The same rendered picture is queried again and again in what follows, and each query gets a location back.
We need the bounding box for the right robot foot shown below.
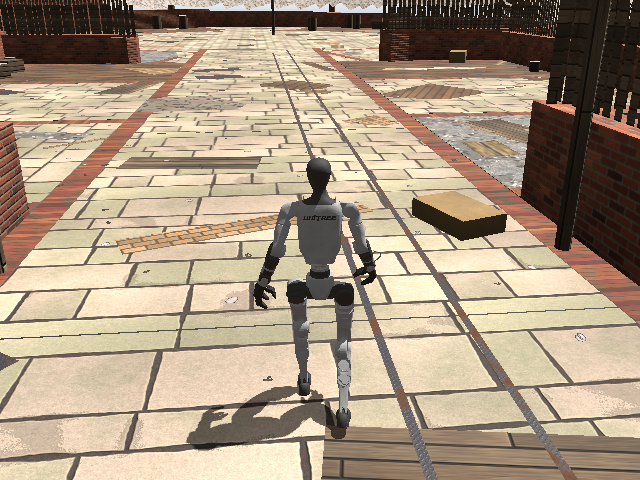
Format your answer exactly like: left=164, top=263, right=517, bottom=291
left=336, top=408, right=351, bottom=428

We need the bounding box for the robot left upper arm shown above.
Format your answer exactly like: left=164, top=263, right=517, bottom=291
left=270, top=201, right=299, bottom=258

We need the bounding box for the left robot forearm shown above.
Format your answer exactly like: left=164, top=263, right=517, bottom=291
left=257, top=242, right=280, bottom=287

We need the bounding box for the right robot forearm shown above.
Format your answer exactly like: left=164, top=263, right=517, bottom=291
left=358, top=239, right=376, bottom=272

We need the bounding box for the robot left hand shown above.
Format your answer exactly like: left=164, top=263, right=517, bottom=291
left=253, top=283, right=276, bottom=309

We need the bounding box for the robot torso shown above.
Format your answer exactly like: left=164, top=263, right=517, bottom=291
left=296, top=196, right=343, bottom=300

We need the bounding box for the robot right hand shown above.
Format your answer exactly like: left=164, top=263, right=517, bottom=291
left=353, top=267, right=377, bottom=285

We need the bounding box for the robot right upper arm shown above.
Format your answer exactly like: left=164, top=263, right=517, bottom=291
left=340, top=201, right=369, bottom=254

